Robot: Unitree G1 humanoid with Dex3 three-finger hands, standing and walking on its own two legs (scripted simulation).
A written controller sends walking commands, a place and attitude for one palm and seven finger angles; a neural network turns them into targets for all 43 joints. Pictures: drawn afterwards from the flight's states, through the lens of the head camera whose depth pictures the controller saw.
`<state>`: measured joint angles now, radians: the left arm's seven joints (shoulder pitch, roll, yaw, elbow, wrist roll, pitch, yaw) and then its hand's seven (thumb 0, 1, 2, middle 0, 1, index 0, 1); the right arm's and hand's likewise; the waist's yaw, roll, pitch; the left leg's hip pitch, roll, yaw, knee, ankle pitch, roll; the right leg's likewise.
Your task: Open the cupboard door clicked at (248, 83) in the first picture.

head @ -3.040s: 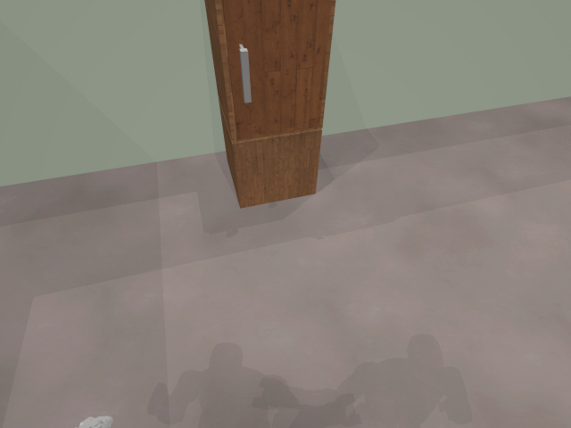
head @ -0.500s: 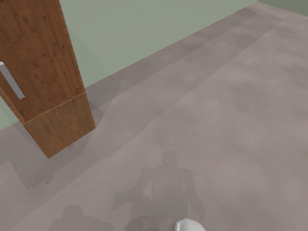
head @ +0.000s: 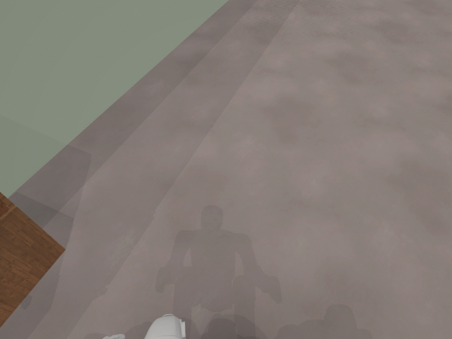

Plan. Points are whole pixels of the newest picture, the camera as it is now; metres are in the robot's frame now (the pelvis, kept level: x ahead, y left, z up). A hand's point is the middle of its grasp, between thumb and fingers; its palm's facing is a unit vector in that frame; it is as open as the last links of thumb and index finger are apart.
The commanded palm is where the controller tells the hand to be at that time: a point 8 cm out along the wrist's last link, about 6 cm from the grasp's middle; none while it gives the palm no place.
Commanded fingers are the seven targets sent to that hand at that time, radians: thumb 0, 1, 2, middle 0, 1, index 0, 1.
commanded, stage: turn to face it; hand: left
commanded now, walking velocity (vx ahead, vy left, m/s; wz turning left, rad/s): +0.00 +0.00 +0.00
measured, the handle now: out of the picture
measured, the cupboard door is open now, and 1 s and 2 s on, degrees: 0 0 0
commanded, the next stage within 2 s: none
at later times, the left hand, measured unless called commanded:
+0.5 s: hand out of the picture +0.14 +0.25 -0.17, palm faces +0.12 -0.97 -0.19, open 7.4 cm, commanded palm none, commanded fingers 0.00 0.90 0.90 -0.20 -0.30 -0.20 -0.30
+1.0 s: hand out of the picture +0.08 +0.21 -0.14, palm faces +0.41 -0.87 -0.27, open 7.4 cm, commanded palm none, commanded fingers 0.00 0.90 0.90 -0.20 -0.30 -0.20 -0.30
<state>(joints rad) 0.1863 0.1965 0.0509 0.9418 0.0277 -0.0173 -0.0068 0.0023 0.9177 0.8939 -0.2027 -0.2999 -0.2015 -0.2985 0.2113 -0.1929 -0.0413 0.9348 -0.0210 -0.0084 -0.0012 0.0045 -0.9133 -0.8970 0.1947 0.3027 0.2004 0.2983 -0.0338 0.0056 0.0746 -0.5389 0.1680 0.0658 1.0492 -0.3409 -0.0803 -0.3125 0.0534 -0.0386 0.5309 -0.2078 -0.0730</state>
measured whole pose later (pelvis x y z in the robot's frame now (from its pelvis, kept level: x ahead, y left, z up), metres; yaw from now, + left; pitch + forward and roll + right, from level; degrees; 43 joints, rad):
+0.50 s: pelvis +0.10 +0.06 +0.01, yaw +5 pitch +0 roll -2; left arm 0.20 0.20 0.06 1.00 0.02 0.04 0.02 0.01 0.91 0.89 -0.20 -0.30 -0.20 -0.30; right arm 0.25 -0.18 -0.04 1.01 -0.02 0.02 -0.01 -0.01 -0.93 -0.90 0.20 0.30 0.21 0.30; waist -0.01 -0.03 0.04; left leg -0.27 -0.02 0.00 0.43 -0.16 0.06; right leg -0.41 -0.05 -0.01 0.93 -0.43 0.07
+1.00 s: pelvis +0.09 +0.00 +0.01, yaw +25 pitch -1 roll +2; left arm 0.20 0.19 0.03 0.89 0.03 0.02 0.02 0.01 0.90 0.89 -0.20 -0.30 -0.20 -0.30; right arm 0.18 -0.27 -0.09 0.94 -0.02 0.09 0.03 0.00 -0.91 -0.90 0.19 0.30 0.20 0.30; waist -0.01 -0.01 0.08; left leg -0.43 0.06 0.05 0.96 -0.42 -0.08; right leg -0.20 -0.13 -0.21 0.53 -0.30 0.00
